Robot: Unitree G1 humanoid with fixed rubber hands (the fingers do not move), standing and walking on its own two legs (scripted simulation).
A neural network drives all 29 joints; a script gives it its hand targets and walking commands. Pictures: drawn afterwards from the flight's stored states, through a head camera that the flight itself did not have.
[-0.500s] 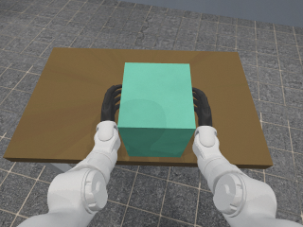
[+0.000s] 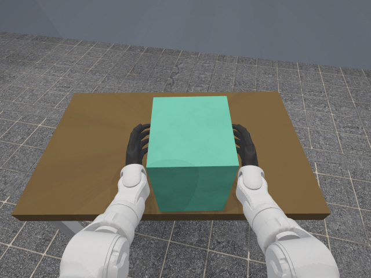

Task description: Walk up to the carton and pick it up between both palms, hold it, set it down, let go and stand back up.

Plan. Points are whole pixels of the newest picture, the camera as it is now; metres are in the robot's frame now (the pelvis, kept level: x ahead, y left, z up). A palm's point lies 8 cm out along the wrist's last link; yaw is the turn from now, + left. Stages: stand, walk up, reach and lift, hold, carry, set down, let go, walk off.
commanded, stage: reach and lift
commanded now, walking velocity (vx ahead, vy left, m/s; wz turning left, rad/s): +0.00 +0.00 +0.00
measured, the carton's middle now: (190, 157) +0.41 +0.00 +0.03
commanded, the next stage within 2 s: hold in 1.76 s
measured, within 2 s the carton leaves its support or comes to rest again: neither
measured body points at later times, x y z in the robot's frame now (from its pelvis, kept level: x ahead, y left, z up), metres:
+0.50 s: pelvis -0.04 +0.00 +0.03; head -0.07 +0.01 +0.48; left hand +0.39 +0.14 +0.18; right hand +0.38 -0.12 +0.19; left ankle -0.02 +0.12 -0.72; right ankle +0.02 -0.12 -0.72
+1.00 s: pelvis -0.03 -0.01 +0.03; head -0.05 +0.01 +0.48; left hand +0.38 +0.13 +0.18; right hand +0.37 -0.12 +0.17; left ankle -0.02 +0.12 -0.72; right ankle +0.02 -0.12 -0.72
